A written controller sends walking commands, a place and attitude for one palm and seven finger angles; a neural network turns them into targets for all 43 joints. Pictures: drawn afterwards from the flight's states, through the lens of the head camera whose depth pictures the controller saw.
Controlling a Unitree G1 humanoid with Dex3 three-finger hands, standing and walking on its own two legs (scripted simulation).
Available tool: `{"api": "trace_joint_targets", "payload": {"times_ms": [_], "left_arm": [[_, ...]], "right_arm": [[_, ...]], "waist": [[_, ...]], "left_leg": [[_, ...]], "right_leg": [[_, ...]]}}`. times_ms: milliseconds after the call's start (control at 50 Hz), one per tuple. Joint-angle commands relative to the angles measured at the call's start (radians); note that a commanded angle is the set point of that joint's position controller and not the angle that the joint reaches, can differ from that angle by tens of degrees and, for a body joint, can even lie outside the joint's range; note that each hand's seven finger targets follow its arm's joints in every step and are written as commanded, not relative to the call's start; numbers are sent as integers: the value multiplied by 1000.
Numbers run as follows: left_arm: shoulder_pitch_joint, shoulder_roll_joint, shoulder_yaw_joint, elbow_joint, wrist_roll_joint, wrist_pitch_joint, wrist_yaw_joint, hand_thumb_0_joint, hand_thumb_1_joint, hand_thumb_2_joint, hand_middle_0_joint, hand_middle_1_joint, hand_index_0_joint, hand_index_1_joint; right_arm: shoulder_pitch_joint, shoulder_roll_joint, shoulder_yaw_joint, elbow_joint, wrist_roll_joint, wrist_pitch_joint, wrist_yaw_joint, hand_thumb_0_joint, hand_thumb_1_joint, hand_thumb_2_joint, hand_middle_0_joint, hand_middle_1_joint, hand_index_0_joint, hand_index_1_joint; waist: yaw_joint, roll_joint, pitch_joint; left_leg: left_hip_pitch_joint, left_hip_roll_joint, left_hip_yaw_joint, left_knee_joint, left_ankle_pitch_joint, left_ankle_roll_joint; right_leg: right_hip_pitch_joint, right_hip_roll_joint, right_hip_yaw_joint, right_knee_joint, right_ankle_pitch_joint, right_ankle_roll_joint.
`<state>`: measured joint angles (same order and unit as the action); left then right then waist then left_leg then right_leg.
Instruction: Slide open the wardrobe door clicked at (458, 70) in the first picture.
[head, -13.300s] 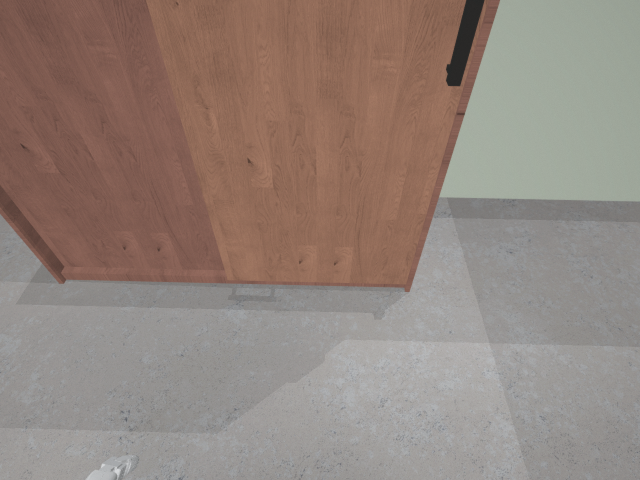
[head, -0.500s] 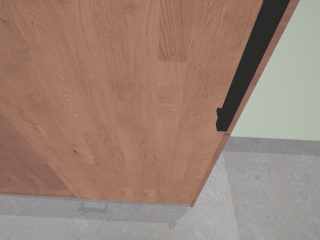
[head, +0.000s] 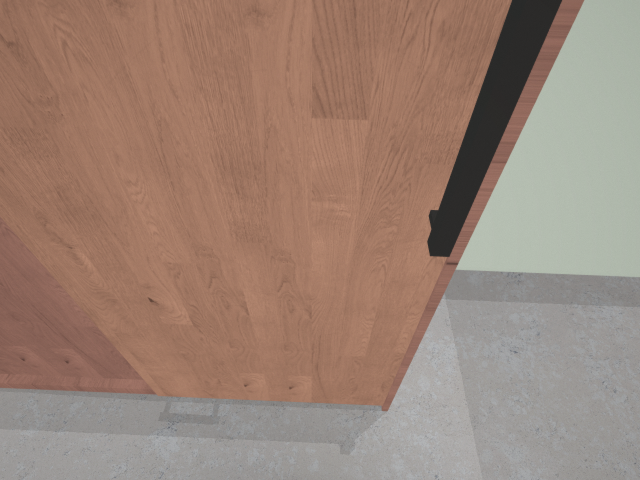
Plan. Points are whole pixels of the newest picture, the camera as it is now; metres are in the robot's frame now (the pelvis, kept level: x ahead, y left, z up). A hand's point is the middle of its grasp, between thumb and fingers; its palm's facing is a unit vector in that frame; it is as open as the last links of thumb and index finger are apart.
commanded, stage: raise the hand with hooked fingers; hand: right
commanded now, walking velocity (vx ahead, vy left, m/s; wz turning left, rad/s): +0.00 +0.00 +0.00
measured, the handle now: (469, 142) +0.41 -0.13 +0.24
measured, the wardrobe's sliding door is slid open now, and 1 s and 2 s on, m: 0.00 0.00 0.00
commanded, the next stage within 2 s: none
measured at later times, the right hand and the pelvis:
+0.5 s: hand out of the picture +0.14 -0.19 -0.02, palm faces +0.03 +1.00 +0.02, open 8.6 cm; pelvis -0.02 +0.00 -0.04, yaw -2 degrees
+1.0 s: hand (630, 391) +0.20 -0.27 +0.12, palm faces +0.13 +0.98 -0.11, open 11.7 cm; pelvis -0.01 -0.02 -0.02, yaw -3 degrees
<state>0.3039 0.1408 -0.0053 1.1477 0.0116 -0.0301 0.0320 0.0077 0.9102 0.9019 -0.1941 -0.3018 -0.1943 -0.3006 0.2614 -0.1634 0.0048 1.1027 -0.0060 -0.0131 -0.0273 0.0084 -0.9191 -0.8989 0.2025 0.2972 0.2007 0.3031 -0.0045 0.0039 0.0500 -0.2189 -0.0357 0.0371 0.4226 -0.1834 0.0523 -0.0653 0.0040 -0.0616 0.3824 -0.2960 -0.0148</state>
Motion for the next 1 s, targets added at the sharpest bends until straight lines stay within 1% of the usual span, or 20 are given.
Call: {"api": "trace_joint_targets", "payload": {"times_ms": [0, 20, 40, 60, 80, 100, 120, 140, 180, 260, 300, 380, 480, 560, 620, 680, 760, 820, 920, 980], "left_arm": [[80, 96, 14, -21, 0, -12, 12, 0, 900, 900, -200, -300, -200, -300], [78, 98, 14, -21, 0, -12, 13, 0, 900, 900, -200, -300, -200, -300], [-56, 122, 19, -90, -10, -19, 1, 0, 900, 900, -200, -300, -200, -300], [-30, 301, 32, -466, -62, -168, 47, 0, 900, 900, -200, -300, -200, -300], [-134, 204, 4, -416, -64, -242, 78, 0, 900, 900, -200, -300, -200, -300], [-113, 220, 18, -399, -37, -277, 80, 0, 900, 900, -200, -300, -200, -300], [-93, 152, 16, -375, -60, -283, 70, 0, 900, 900, -200, -300, -200, -300], [-109, 208, 18, -450, -72, -300, 62, 0, 900, 900, -200, -300, -200, -300], [-128, 231, 47, -517, -47, -331, 57, 0, 900, 900, -200, -300, -200, -300], [-149, 227, 73, -614, -35, -318, 0, 0, 900, 900, -200, -300, -200, -300], [-191, 262, 91, -704, -32, -291, -39, 0, 900, 900, -200, -300, -200, -300], [-239, 262, 88, -818, -53, -220, -25, 0, 900, 900, -200, -300, -200, -300], [-125, 200, 62, -829, -35, -227, 9, 0, 900, 900, -200, -300, -200, -300], [-105, 218, 33, -748, -39, -277, 15, 0, 900, 900, -200, -300, -200, -300], [-120, 242, 20, -720, -60, -307, 39, 0, 900, 900, -200, -300, -200, -300], [-137, 258, 19, -709, -80, -308, 58, 0, 900, 900, -200, -300, -200, -300], [-209, 235, 4, -769, -81, -285, 66, 0, 900, 900, -200, -300, -200, -300], [-215, 202, -17, -771, -76, -294, 60, 0, 900, 900, -200, -300, -200, -300], [-151, 214, -11, -720, -66, -363, 37, 0, 900, 900, -200, -300, -200, -300], [-140, 245, 0, -691, -77, -381, 48, 0, 900, 900, -200, -300, -200, -300]], "right_arm": [[42, -93, -17, -36, -1, -19, -10, 0, -900, -900, 200, 300, 200, 300], [44, -95, -17, -37, 0, -19, -10, 0, -900, -900, 200, 300, 200, 300], [171, -111, -22, 21, -10, -36, -52, 0, -900, -900, 200, 300, 200, 300], [-600, -354, -139, -1514, 215, -254, -36, 0, -877, -890, 202, 315, 202, 315], [-439, -423, -236, -1444, 159, -222, -97, 0, -853, -880, 203, 330, 203, 330], [-186, -203, -81, -1276, 136, -169, -118, 0, -830, -870, 205, 345, 205, 345], [125, 15, 18, -996, 146, -62, -120, 0, -807, -860, 207, 360, 207, 360], [11, 7, 12, -1187, 200, -75, -96, 0, -783, -850, 208, 375, 208, 375], [-12, -69, -54, -1220, 180, -177, -59, 0, -737, -830, 212, 405, 212, 405], [412, 30, -81, -967, 249, -384, 158, 0, -643, -790, 218, 465, 218, 465], [457, -51, -149, -979, 273, -467, 302, 0, -597, -770, 222, 495, 222, 495], [324, -235, -301, -1174, 264, -369, 355, 0, -503, -730, 228, 555, 228, 555], [0, -256, -334, -1648, 301, -456, 209, 0, -387, -680, 237, 630, 237, 630], [-52, -167, -148, -1632, 266, -569, 230, 0, -293, -640, 243, 690, 243, 690], [-129, -184, -99, -1480, 269, -497, 324, 0, -223, -610, 248, 735, 248, 735], [-42, -268, -205, -1252, 264, -320, 381, 0, -153, -580, 253, 780, 253, 780], [-13, -387, -404, -1300, 335, -108, 394, 0, -60, -540, 260, 840, 260, 840], [-19, -404, -533, -1437, 421, -88, 345, 0, 10, -510, 265, 885, 265, 885], [-65, -326, -444, -1538, 397, -165, 317, 0, 127, -460, 273, 960, 273, 960], [-127, -286, -358, -1447, 368, -114, 360, 0, 197, -430, 278, 1005, 278, 1005]], "waist": [[3, -4, 13], [3, -5, 11], [-48, 1, -17], [76, -199, -519], [26, -301, -399], [17, -312, -381], [24, -146, -177], [27, -85, -106], [49, 76, -61], [-27, 362, 2], [-39, 213, -47], [-75, 30, -146], [-16, -179, -320], [65, -207, -252], [98, -116, -145], [40, -11, -95], [-56, 57, -260], [-89, 18, -321], [-52, -116, -276], [-16, -72, -174]], "left_leg": [[71, 136, -145, -49, 156, 11], [69, 137, -147, -50, 154, 12], [93, 207, -160, 12, 658, -29], [234, 108, -138, 50, 365, -14], [166, 53, -116, 75, 157, 0], [137, 53, -45, 74, 41, 3], [29, 53, -18, 53, 11, -8], [-6, 64, -7, 43, 1, -23], [-89, 64, 9, 34, -100, -30], [-195, 56, 9, 140, -206, -40], [-142, 71, -15, 190, -105, -13], [-142, 72, -52, 229, -117, -17], [-145, 42, -43, 294, 9, -17], [-253, 37, -12, 284, -16, -17], [-255, 40, -15, 226, -139, -26], [-193, 51, -31, 161, -254, -27], [-7, 80, -23, 143, -155, -41], [81, 64, 16, 169, 26, -33], [19, 46, 41, 174, 156, -27], [-31, 46, 34, 135, 98, -33]], "right_leg": [[-109, -115, 93, -86, 138, -17], [-110, -117, 91, -84, 133, -16], [-151, -125, 18, 139, 208, 10], [20, 6, 81, -4, 277, 1], [44, -12, 17, -12, 298, 13], [-46, -15, 42, -24, 283, 23], [-132, -38, 75, -24, 231, 26], [-170, -34, 105, -8, 177, 14], [-218, -20, 94, 66, 107, 6], [-483, 6, 57, 221, -13, 19], [-466, 34, 26, 279, 15, 33], [-525, 53, -3, 310, 1, 9], [-397, 19, 47, 335, 115, 2], [-332, -6, 92, 353, 112, -4], [-379, -15, 126, 314, -31, -16], [-451, -12, 129, 257, -107, -16], [-425, 0, 109, 211, 23, -12], [-366, -5, 105, 186, 166, 4], [-258, -13, 93, 170, 291, 33], [-249, -21, 101, 153, 209, 13]]}}
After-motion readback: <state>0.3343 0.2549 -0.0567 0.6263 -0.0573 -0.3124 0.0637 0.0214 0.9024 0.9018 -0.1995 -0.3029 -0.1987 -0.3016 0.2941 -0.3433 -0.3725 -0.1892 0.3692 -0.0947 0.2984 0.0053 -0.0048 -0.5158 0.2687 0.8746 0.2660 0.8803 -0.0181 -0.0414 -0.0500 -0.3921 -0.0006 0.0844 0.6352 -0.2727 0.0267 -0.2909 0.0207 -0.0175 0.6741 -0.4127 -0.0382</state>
